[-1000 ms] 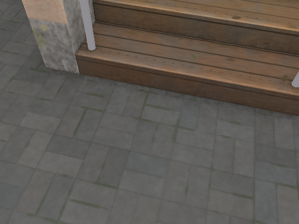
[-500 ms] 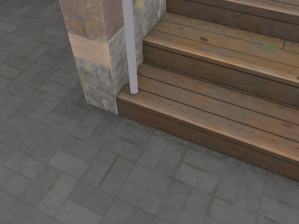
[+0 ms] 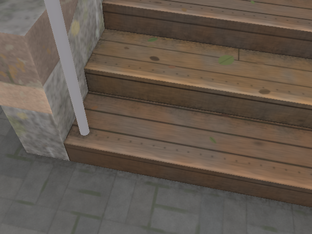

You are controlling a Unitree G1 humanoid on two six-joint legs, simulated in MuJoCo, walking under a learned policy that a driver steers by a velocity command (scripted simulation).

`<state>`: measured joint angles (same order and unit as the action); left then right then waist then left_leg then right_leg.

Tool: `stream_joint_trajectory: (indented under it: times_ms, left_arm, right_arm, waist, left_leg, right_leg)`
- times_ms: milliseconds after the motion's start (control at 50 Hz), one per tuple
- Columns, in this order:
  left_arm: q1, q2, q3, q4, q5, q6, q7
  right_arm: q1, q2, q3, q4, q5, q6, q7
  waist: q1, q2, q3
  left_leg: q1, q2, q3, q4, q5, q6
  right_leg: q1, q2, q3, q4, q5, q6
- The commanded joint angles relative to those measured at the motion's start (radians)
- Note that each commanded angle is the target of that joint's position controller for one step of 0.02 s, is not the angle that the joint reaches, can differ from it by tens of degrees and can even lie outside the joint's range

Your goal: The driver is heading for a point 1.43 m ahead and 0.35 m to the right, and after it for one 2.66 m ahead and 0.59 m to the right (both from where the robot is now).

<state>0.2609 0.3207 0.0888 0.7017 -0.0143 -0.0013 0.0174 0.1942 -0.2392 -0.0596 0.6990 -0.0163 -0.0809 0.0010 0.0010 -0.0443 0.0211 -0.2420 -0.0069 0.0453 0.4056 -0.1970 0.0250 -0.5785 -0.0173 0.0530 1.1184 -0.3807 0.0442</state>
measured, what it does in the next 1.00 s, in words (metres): walks ahead, turning right: right foot, then left foot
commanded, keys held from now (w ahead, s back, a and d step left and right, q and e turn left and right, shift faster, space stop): e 0.70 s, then no key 0.06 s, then q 0.14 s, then w+q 0.10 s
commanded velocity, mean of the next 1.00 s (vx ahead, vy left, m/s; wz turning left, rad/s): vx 0.07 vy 0.00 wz -0.45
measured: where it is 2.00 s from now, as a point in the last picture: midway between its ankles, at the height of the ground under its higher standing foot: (164, 228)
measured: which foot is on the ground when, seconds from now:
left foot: down 0.00-0.26, up 0.28-0.66, down 0.68-1.00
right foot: up 0.00-0.24, down 0.26-0.68, up 0.70-0.96, down 0.98-1.00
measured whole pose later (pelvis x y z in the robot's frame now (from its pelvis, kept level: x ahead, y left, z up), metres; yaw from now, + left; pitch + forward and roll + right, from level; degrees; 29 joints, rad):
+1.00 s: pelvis +0.12 -0.02 -0.01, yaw -26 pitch +1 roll +0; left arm 0.19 0.26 0.05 0.65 0.00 0.03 0.02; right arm 0.23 -0.25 -0.03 0.75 0.01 0.01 -0.01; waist -0.03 -0.01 0.01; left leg -0.31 0.00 -0.06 0.55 -0.27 0.00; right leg -0.21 0.01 0.06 0.49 -0.30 0.02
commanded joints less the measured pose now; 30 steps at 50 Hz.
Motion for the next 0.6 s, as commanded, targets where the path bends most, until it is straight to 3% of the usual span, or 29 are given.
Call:
stream_joint_trajectory:
  times_ms: [20,80,140,200,240,260,280,300,320,360,380,400,440,500,600]
  left_arm:
    - [0.005,0.005,-0.002,-0.085,0.001,0.010,-0.007]
    - [-0.058,-0.001,-0.012,-0.111,0.007,0.010,-0.026]
    - [-0.133,0.021,-0.010,-0.146,0.012,0.013,-0.045]
    - [-0.144,0.059,0.008,-0.171,0.004,0.021,-0.059]
    - [-0.056,0.096,0.031,-0.153,0.009,0.018,-0.056]
    - [0.031,0.177,0.058,-0.143,0.012,0.016,-0.038]
    - [0.040,0.279,0.067,-0.171,0.026,0.016,-0.014]
    - [0.050,0.231,0.054,-0.190,0.034,0.005,-0.016]
    - [0.013,0.199,0.047,-0.195,0.032,-0.006,-0.023]
    - [-0.079,0.135,0.027,-0.189,-0.003,-0.002,-0.017]
    - [-0.117,0.135,0.024,-0.195,-0.004,0.006,-0.012]
    - [-0.137,0.143,0.024,-0.201,0.009,0.013,-0.009]
    - [-0.142,0.150,0.028,-0.202,0.021,0.017,-0.001]
    - [-0.138,0.160,0.034,-0.197,0.012,0.023,0.013]
    - [-0.122,0.160,0.037,-0.185,0.010,0.039,0.020]
  right_arm:
    - [-0.053,-0.152,-0.042,-0.043,0.002,-0.003,-0.014]
    - [-0.066,-0.183,-0.049,-0.022,0.016,0.016,-0.030]
    - [-0.059,-0.217,-0.056,-0.002,0.029,0.021,-0.033]
    - [-0.048,-0.239,-0.064,0.013,0.054,0.028,-0.023]
    - [-0.036,-0.224,-0.061,0.021,0.060,0.032,-0.023]
    - [0.019,-0.197,-0.052,0.023,0.035,0.029,-0.019]
    - [0.069,-0.121,-0.021,-0.011,-0.029,0.024,-0.013]
    - [0.059,-0.159,-0.019,-0.005,-0.016,0.022,-0.006]
    - [-0.016,-0.213,-0.030,-0.014,0.015,0.030,-0.005]
    - [-0.052,-0.190,-0.027,-0.013,0.007,0.053,-0.024]
    - [-0.055,-0.190,-0.027,-0.019,0.004,0.064,-0.029]
    - [-0.047,-0.182,-0.025,-0.018,0.003,0.070,-0.029]
    - [-0.024,-0.161,-0.019,-0.009,0.007,0.072,-0.031]
    - [-0.042,-0.143,-0.009,-0.008,0.006,0.073,-0.030]
    - [-0.072,-0.151,-0.012,-0.030,0.018,0.064,-0.017]
  waist:
    - [0.015,0.167,-0.057]
    - [0.001,0.151,-0.079]
    - [-0.016,0.143,-0.080]
    - [-0.011,0.157,-0.088]
    - [0.035,0.123,-0.123]
    - [0.059,-0.001,-0.180]
    - [0.005,-0.287,-0.231]
    - [0.062,-0.202,-0.414]
    - [0.078,-0.107,-0.346]
    - [0.025,0.010,-0.213]
    - [-0.002,-0.004,-0.177]
    - [-0.016,-0.033,-0.163]
    - [-0.023,-0.063,-0.171]
    - [-0.011,-0.073,-0.179]
    - [0.006,-0.124,-0.148]
  left_leg:
    - [0.112,0.269,-0.119,-0.130,0.644,0.177]
    - [0.106,0.267,-0.038,-0.136,0.581,0.165]
    - [0.120,0.282,-0.003,-0.104,0.533,0.146]
    - [0.179,0.292,0.016,-0.010,0.526,0.119]
    - [0.144,0.232,0.072,0.178,0.557,0.063]
    - [-0.004,0.160,0.111,0.388,0.383,-0.005]
    - [-0.380,0.017,0.122,0.740,-0.445,-0.094]
    - [-0.426,-0.014,-0.100,0.899,-0.524,-0.102]
    - [-0.452,0.011,-0.134,0.936,-0.440,-0.095]
    - [-0.447,0.063,-0.135,0.805,-0.302,-0.089]
    - [-0.384,0.061,-0.128,0.739,-0.263,-0.090]
    - [-0.334,0.040,-0.112,0.706,-0.234,-0.093]
    - [-0.285,0.015,-0.109,0.609,-0.214,-0.102]
    - [-0.232,-0.001,-0.124,0.479,-0.160,-0.105]
    - [-0.148,-0.032,-0.134,0.289,-0.147,-0.087]
  right_leg:
    - [-0.082,-0.051,0.001,-0.091,0.104,0.024]
    - [0.000,-0.054,-0.027,-0.268,0.239,0.009]
    - [0.069,-0.042,-0.049,-0.395,0.268,-0.019]
    - [0.110,-0.019,-0.075,-0.492,0.212,-0.062]
    - [0.290,0.043,-0.108,-0.649,0.304,-0.113]
    - [0.508,-0.029,0.012,-0.677,0.663,-0.167]
    - [0.771,-0.304,0.392,-0.604,1.155,-0.345]
    - [0.794,-0.382,0.545,-0.677,0.963,-0.467]
    - [0.725,-0.327,0.458,-0.706,0.864,-0.432]
    - [0.546,-0.230,0.335,-0.734,0.617,-0.319]
    - [0.442,-0.197,0.310,-0.758,0.557,-0.298]
    - [0.378,-0.172,0.299,-0.774,0.542,-0.292]
    - [0.341,-0.153,0.288,-0.780,0.527,-0.295]
    - [0.307,-0.132,0.312,-0.782,0.375,-0.279]
    - [0.285,-0.114,0.411,-0.781,0.176,-0.248]
Keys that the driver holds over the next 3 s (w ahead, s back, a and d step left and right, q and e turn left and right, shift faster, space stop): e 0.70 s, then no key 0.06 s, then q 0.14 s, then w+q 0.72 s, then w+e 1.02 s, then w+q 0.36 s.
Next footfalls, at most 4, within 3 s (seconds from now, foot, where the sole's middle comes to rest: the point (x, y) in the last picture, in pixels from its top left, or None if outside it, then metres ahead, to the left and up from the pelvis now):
0.26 right None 0.19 -0.15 -0.78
0.68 left None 0.23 0.07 -0.78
0.98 right None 0.08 -0.15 -0.78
1.36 left None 0.37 0.06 -0.78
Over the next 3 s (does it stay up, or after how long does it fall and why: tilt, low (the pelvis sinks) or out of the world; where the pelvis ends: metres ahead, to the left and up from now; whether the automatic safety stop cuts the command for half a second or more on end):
stays up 1.02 -0.38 0.22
